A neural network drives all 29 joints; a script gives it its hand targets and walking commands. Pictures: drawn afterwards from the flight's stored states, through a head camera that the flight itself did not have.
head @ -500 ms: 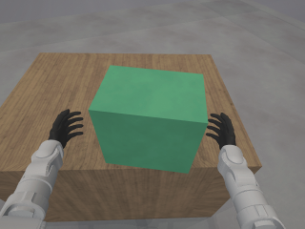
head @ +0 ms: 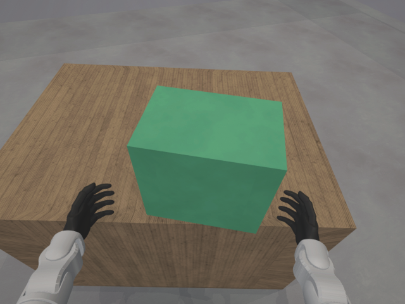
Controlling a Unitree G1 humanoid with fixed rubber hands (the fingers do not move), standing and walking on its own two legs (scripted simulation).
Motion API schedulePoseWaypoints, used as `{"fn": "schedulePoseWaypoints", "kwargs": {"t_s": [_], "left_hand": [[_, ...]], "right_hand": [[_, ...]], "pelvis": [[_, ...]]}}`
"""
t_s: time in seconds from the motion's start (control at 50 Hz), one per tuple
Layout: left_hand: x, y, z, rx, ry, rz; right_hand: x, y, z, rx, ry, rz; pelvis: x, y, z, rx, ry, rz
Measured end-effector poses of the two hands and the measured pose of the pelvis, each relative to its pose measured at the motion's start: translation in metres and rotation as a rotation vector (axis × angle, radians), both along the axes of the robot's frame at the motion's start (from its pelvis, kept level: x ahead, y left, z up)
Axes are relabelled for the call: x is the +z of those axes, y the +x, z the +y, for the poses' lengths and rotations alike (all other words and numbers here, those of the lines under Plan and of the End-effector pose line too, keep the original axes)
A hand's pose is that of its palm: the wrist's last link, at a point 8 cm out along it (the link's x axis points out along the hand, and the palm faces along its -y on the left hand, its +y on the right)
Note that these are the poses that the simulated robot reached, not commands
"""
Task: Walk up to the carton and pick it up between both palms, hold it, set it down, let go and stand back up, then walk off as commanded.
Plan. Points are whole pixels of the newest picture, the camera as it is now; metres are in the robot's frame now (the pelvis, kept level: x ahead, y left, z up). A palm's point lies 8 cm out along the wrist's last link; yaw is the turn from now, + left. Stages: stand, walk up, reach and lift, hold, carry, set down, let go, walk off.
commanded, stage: set down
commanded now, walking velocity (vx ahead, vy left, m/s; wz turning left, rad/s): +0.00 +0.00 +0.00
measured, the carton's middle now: (208, 162) +0.43 +0.00 +0.02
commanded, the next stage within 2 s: none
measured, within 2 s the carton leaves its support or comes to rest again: neither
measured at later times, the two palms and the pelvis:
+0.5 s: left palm (68, 259) +0.22 +0.26 +0.00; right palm (313, 267) +0.21 -0.19 -0.01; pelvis +0.00 +0.01 +0.00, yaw -1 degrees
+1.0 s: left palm (61, 287) +0.18 +0.26 -0.02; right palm (316, 285) +0.18 -0.19 -0.02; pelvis +0.02 +0.01 +0.00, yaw -1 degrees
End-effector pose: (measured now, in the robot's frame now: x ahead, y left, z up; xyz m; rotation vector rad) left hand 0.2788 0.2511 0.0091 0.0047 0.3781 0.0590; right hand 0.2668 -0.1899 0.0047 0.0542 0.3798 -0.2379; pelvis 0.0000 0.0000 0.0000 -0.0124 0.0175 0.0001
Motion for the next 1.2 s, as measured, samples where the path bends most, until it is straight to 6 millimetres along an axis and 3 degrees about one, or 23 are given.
{"fn": "schedulePoseWaypoints", "kwargs": {"t_s": [0.22, 0.46, 0.76, 1.0, 1.2], "left_hand": [[0.004, -0.024, 0.004, -0.023, 0.002, -0.021], [-0.012, -0.056, 0.006, -0.012, -0.015, 0.028], [-0.004, -0.072, 0.009, -0.002, -0.003, 0.012], [-0.025, -0.102, 0.006, 0.002, 0.01, 0.134], [-0.04, -0.101, 0.007, 0.003, 0.047, 0.183]], "right_hand": [[-0.001, -0.023, 0.004, 0.007, -0.014, -0.01], [-0.01, -0.058, 0.0, -0.013, -0.011, 0.04], [-0.007, -0.068, -0.001, -0.009, 0.013, 0.05], [-0.022, -0.086, -0.003, 0.003, -0.009, 0.12], [-0.036, -0.084, -0.006, 0.038, -0.05, 0.163]], "pelvis": [[0.002, 0.004, 0.002, 0.004, -0.004, -0.03], [0.002, 0.003, 0.006, -0.011, -0.004, -0.058], [0.003, 0.013, 0.007, -0.015, -0.01, -0.058], [0.003, 0.018, 0.009, -0.02, -0.013, -0.067], [0.003, 0.018, 0.009, -0.022, -0.012, -0.074]]}}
